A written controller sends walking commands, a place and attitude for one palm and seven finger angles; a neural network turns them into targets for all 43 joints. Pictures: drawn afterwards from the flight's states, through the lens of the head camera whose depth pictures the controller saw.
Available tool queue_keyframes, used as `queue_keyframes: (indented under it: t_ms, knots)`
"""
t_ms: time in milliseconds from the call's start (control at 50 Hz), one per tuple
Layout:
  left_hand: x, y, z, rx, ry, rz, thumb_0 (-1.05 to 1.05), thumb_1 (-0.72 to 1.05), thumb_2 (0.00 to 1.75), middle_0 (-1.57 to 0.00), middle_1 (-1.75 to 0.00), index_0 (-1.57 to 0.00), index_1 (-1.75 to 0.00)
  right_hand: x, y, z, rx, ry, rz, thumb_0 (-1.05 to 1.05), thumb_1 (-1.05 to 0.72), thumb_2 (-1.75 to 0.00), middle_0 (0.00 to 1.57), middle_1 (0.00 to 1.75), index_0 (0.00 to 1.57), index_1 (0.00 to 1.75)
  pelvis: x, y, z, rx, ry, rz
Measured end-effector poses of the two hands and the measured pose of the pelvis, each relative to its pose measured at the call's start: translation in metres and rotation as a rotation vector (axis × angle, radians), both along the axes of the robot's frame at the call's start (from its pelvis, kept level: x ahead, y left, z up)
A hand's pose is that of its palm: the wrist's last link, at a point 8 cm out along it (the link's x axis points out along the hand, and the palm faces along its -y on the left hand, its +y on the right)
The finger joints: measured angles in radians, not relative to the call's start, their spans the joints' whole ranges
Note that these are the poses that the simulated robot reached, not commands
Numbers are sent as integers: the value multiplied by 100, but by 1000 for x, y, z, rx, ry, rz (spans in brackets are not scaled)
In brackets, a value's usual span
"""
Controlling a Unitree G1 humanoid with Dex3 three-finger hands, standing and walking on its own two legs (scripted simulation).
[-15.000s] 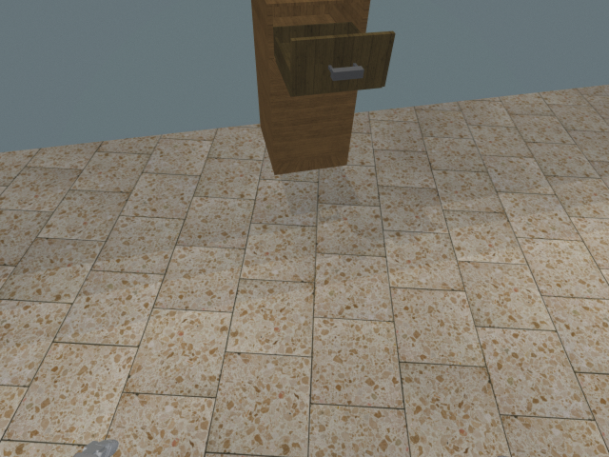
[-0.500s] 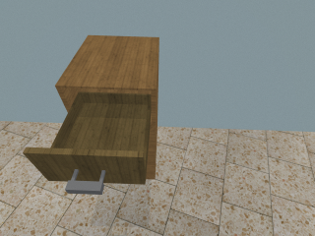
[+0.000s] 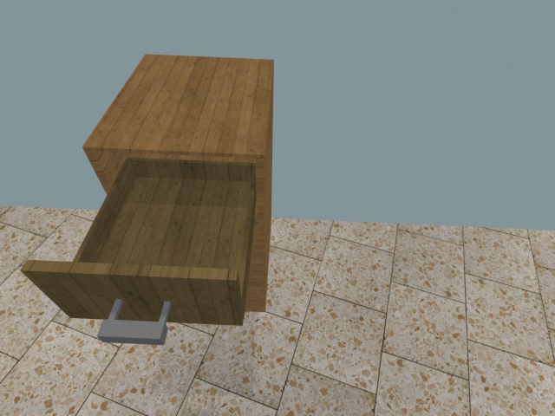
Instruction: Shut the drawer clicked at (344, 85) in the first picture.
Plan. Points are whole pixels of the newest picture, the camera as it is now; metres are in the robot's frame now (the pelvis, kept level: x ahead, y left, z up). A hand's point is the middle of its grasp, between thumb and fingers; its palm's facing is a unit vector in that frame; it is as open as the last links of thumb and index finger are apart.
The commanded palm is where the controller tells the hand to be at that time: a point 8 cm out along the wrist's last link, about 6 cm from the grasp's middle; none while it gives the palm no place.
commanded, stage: come to a stop and stand still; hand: left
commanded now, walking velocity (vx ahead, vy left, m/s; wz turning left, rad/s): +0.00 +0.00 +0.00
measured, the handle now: (138, 318) +0.28 +0.26 -0.09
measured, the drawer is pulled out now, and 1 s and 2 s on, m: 0.30 0.30 0.28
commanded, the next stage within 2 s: look again from close up in 0.16 s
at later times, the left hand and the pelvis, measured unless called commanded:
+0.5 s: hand out of the picture -0.02 +0.19 -0.18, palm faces +0.01 -0.98 -0.20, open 7.4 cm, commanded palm none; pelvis -0.02 +0.03 -0.01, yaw +0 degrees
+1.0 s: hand out of the picture +0.13 +0.24 -0.07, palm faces +0.23 -0.96 -0.18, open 7.1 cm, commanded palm +0.07 +0.27 -0.06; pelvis -0.02 +0.05 -0.01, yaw +1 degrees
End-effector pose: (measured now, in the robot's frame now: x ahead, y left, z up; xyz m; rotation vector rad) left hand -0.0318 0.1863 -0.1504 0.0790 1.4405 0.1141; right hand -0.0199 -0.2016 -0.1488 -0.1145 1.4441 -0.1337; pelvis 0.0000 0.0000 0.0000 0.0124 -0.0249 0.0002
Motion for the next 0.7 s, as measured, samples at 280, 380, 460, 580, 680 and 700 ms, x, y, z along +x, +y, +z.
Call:
queue_keyframes:
  t_ms: [280,380,460,580,680,700]
  knots:
    - [5,22,7,70,-32,-8,1,91,90,-20,-30,-19,-30,-4,-5,0,11,-2,1,1,-91,-90,20,29,20,30,-5,-3,1,-5,2,-1]
    - [2,33,8,80,-47,-41,1,91,90,-20,-30,-20,-30,0,-8,0,-14,-57,-22,2,-92,-90,20,30,20,30,-16,9,-1,-19,13,-11]
    - [7,48,1,77,-68,-41,1,90,90,-21,-30,-20,-30,3,0,-2,-29,-111,-14,1,-92,-90,20,29,19,30,-21,21,-6,-31,2,0]
    - [18,70,4,86,-116,-33,1,91,90,-20,-30,-20,-30,-5,18,1,-23,-98,17,1,-93,-90,20,29,19,30,-24,34,-4,-19,3,-3]
    - [19,80,7,86,-110,-42,1,91,90,-20,-30,-19,-30,-11,29,3,-13,-75,20,1,-92,-90,20,30,20,30,-23,43,-2,-13,15,-7]
    - [19,81,7,85,-104,-43,1,91,90,-20,-30,-19,-30,-12,31,3,-11,-71,19,1,-92,-90,20,30,20,30,-22,44,-1,-12,17,-7]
